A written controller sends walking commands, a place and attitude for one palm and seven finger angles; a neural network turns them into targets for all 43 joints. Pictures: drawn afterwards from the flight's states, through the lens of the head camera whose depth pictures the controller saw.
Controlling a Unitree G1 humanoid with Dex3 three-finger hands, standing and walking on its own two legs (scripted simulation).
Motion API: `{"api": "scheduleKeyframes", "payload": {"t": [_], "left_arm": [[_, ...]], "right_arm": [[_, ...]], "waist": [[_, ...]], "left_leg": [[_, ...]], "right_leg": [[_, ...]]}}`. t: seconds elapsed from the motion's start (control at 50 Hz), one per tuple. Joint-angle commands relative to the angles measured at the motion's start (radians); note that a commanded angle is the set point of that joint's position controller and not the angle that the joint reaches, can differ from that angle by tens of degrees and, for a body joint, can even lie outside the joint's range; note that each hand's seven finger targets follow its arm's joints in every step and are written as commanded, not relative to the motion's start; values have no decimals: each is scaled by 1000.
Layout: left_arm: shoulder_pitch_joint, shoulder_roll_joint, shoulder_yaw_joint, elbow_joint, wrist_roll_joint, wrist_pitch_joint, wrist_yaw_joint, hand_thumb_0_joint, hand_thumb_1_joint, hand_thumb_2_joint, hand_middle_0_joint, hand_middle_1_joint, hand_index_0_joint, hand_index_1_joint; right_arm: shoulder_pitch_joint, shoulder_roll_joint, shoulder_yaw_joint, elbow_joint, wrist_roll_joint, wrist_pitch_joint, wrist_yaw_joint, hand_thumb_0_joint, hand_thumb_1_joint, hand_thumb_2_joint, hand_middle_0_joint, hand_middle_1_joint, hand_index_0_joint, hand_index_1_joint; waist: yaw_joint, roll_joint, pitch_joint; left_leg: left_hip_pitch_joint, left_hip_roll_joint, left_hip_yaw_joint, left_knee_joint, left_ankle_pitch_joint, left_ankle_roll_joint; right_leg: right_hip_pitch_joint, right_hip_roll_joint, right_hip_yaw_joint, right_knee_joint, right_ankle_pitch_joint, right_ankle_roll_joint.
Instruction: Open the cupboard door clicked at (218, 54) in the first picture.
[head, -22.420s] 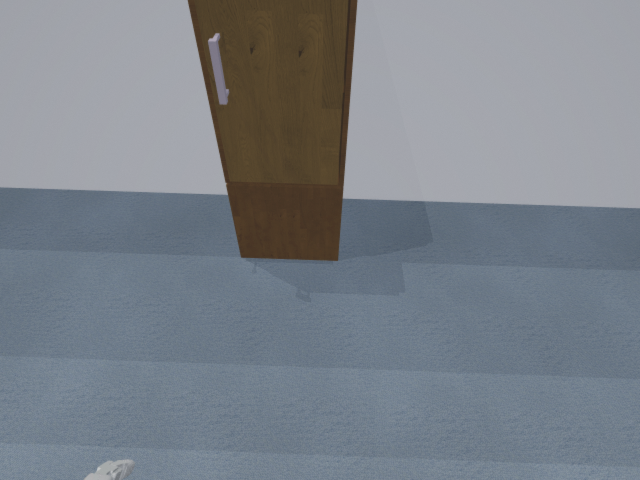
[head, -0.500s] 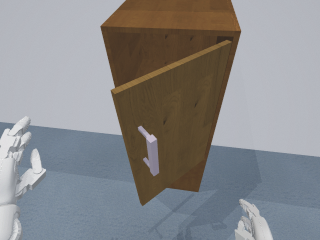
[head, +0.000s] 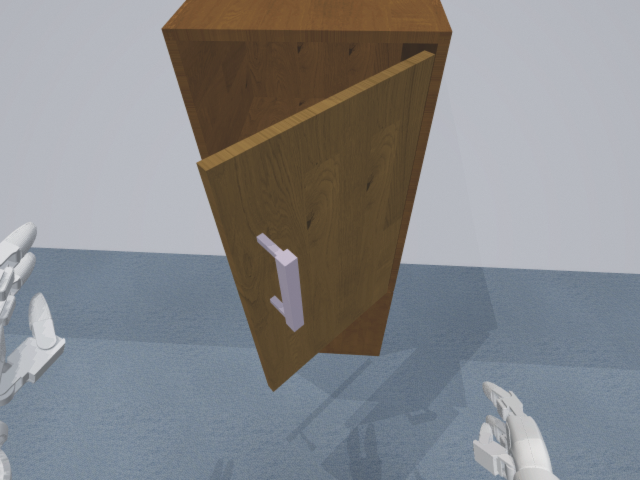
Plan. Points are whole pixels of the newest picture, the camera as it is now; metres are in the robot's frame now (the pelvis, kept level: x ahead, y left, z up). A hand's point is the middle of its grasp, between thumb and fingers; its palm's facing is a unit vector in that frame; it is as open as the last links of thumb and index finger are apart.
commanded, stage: step back with the hand held close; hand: left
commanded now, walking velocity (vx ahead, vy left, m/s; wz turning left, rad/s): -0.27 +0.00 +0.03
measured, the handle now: (281, 285) +0.35 +0.09 +0.04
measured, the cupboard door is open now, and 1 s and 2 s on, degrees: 47 47 47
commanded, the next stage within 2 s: stop stepping back and stand still in 0.78 s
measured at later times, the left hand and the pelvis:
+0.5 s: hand out of the picture +0.11 +0.28 +0.15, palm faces +0.47 -0.75 -0.46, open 7.4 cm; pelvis -0.09 +0.01 -0.02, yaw +1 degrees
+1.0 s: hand out of the picture -0.01 +0.29 +0.16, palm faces +0.47 -0.74 -0.48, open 7.4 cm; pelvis -0.20 +0.01 -0.02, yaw +5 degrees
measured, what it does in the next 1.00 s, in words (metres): walks backwards: left foot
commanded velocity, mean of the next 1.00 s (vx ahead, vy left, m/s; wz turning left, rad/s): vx -0.24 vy -0.02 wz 0.00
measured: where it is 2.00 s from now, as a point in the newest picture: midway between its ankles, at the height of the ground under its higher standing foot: outside the picture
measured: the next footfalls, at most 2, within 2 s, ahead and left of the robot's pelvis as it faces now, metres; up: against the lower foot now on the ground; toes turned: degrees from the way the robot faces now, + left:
left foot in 0.86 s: -0.04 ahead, +0.12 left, +0.00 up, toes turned +7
right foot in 1.16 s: -0.30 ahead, -0.11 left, +0.00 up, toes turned -1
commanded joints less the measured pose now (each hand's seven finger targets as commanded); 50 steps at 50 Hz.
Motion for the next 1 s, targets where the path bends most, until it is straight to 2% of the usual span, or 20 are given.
{"api": "scheduleKeyframes", "payload": {"t": [0.0,0.14,0.26,0.3,0.38,0.44,0.54,0.58,0.62,0.66,0.7,0.72,0.74,0.8,0.82,0.84,0.86,0.88,0.92,0.98], "left_arm": [[29,203,147,-231,-8,-61,32,0,900,900,-200,-300,-200,-300],[37,220,172,-294,1,-83,48,0,900,900,-200,-300,-200,-300],[12,202,182,-280,28,-111,55,0,900,900,-200,-300,-200,-300],[-15,194,176,-274,36,-118,57,0,900,900,-200,-300,-200,-300],[-75,194,164,-275,43,-132,60,0,900,900,-200,-300,-200,-300],[-91,207,163,-304,35,-141,68,0,900,900,-200,-300,-200,-300],[-37,226,213,-352,30,-159,80,0,900,900,-200,-300,-200,-300],[-2,239,240,-361,32,-168,79,0,900,900,-200,-300,-200,-300],[39,244,263,-325,33,-176,70,0,900,900,-200,-300,-200,-300],[7,242,272,-269,52,-188,58,0,900,900,-200,-300,-200,-300],[-20,236,222,-271,28,-175,60,0,900,900,-200,-300,-200,-300],[-46,230,190,-277,14,-164,63,0,900,900,-200,-300,-200,-300],[-60,234,181,-272,10,-160,67,0,900,900,-200,-300,-200,-300],[-69,240,174,-289,1,-152,72,0,900,900,-200,-300,-200,-300],[-76,241,177,-331,-3,-160,70,0,900,900,-200,-300,-200,-300],[-78,229,198,-377,5,-176,77,0,900,900,-200,-300,-200,-300],[-145,283,238,-418,37,-185,90,0,900,900,-200,-300,-200,-300],[-138,293,256,-414,29,-184,86,0,900,900,-200,-300,-200,-300],[-4,266,248,-424,7,-174,72,0,900,900,-200,-300,-200,-300],[111,210,207,-485,-13,-133,81,0,900,900,-200,-300,-200,-300]], "right_arm": [[-81,-105,-48,-178,6,-18,-15,0,-900,-900,200,300,200,300],[-77,-111,-54,-206,10,-15,-19,0,-900,-900,200,300,200,300],[-59,-124,-59,-212,10,-42,-20,0,-900,-900,200,300,200,300],[-43,-126,-60,-209,12,-51,-17,0,-900,-900,200,300,200,300],[-22,-123,-60,-198,6,-68,-16,0,-900,-900,200,300,200,300],[-9,-118,-54,-184,5,-80,-13,0,-900,-900,200,300,200,300],[-17,-115,-54,-190,5,-101,-21,0,-900,-900,200,300,200,300],[-28,-106,-58,-193,6,-110,-21,0,-900,-900,200,300,200,300],[-24,-115,-70,-193,8,-118,-16,0,-900,-900,200,300,200,300],[-38,-133,-84,-198,-2,-121,-17,0,-900,-900,200,300,200,300],[-5,-101,-74,-149,0,-112,0,0,-900,-900,200,300,200,300],[-3,-86,-68,-128,1,-100,8,0,-900,-900,200,300,200,300],[-13,-79,-64,-116,-3,-90,10,0,-900,-900,200,300,200,300],[-8,-84,-54,-117,2,-77,-3,0,-900,-900,200,300,200,300],[-23,-115,-56,-135,1,-82,-12,0,-900,-900,200,300,200,300],[-49,-145,-57,-155,-7,-99,-22,0,-900,-900,200,300,200,300],[-56,-118,-66,-148,-20,-120,-29,0,-900,-900,200,300,200,300],[-20,-66,-72,-115,-20,-138,-21,0,-900,-900,200,300,200,300],[-25,-110,-100,-128,12,-158,3,0,-900,-900,200,300,200,300],[-26,-72,-74,-137,15,-170,17,0,-900,-900,200,300,200,300]], "waist": [[-4,-29,-220],[-2,33,-163],[-5,81,-96],[-13,45,-66],[-26,-66,-30],[-32,-63,-46],[-17,93,-138],[-10,108,-185],[-14,49,-179],[-22,35,-26],[-29,-186,-45],[-32,-285,-75],[-34,-300,-92],[-53,-196,-71],[-54,-6,-37],[-43,312,-39],[-46,374,-40],[-44,228,-116],[-22,101,-223],[-17,194,-236]], "left_leg": [[0,30,-19,-44,327,15],[-177,49,-50,-85,144,37],[-467,89,-98,-158,-274,88],[-519,89,-100,-134,-374,95],[-453,41,-90,-8,-426,81],[-335,16,-89,52,-381,59],[-481,123,-209,-145,-407,100],[-509,143,-198,-140,-325,109],[-574,121,-146,-70,-404,113],[-686,64,-110,46,-576,111],[-347,-23,-41,320,-337,24],[-163,-45,-29,462,-240,-1],[-80,-44,-14,538,-228,-6],[-2,-31,-17,254,-207,6],[-140,54,-165,16,-341,55],[-433,271,-438,-257,-517,143],[-600,405,-593,-377,-535,224],[-458,370,-496,-333,-447,197],[-259,285,-327,-200,-404,145],[-101,192,-205,-236,-379,78]], "right_leg": [[113,-40,19,36,302,-21],[124,-19,24,104,185,-10],[225,-2,30,231,83,-2],[198,-10,53,233,14,-5],[14,-54,138,88,-238,-29],[-128,-75,141,39,-339,-44],[98,19,27,325,-90,-2],[190,37,18,398,39,3],[224,18,90,366,49,-9],[115,-23,252,209,-190,-42],[-238,-177,384,-34,-315,-123],[-401,-244,381,-109,-377,-156],[-466,-255,337,-130,-398,-159],[-490,-153,168,-21,-380,-74],[-430,-65,125,173,-407,-38],[-215,66,18,559,-343,10],[-107,100,41,938,-340,18],[-192,79,93,1056,-340,6],[-221,94,47,989,-353,10],[-204,67,-80,686,-392,-2]]}}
